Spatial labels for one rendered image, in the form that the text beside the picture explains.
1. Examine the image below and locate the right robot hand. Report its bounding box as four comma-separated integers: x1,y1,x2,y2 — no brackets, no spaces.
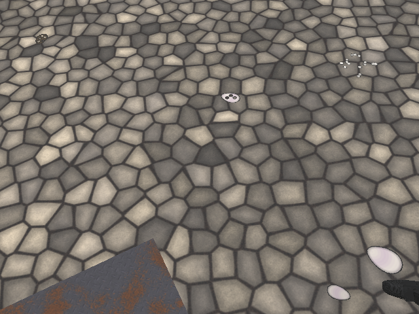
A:
382,280,419,305

